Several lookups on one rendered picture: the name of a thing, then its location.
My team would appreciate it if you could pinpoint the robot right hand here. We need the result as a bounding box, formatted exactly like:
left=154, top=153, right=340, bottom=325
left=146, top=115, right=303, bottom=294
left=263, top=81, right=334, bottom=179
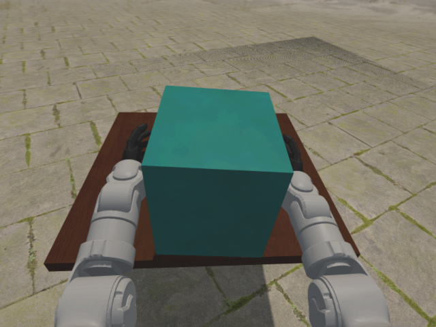
left=283, top=134, right=304, bottom=172

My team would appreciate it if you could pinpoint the left robot forearm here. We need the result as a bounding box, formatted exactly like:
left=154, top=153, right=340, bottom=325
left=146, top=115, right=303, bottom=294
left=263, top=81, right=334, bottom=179
left=54, top=159, right=146, bottom=327

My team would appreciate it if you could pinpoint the right robot upper arm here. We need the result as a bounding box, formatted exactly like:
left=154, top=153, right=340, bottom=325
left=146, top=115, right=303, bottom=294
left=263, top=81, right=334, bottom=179
left=308, top=273, right=411, bottom=327

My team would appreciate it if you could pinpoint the table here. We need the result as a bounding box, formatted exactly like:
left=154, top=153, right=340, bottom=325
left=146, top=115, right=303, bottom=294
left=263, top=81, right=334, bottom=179
left=44, top=112, right=360, bottom=272

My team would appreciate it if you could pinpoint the carton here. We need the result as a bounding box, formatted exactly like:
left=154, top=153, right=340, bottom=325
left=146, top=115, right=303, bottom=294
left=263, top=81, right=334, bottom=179
left=141, top=85, right=294, bottom=258

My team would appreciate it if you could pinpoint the robot left hand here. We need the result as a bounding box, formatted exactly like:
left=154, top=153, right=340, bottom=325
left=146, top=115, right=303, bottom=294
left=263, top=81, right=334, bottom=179
left=121, top=123, right=152, bottom=163

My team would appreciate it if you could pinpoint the right robot forearm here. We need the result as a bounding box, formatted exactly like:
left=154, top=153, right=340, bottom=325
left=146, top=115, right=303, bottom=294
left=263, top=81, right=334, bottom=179
left=281, top=171, right=390, bottom=321

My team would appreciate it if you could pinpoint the left robot upper arm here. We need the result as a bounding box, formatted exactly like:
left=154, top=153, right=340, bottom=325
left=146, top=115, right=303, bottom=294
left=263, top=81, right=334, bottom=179
left=56, top=275, right=137, bottom=327

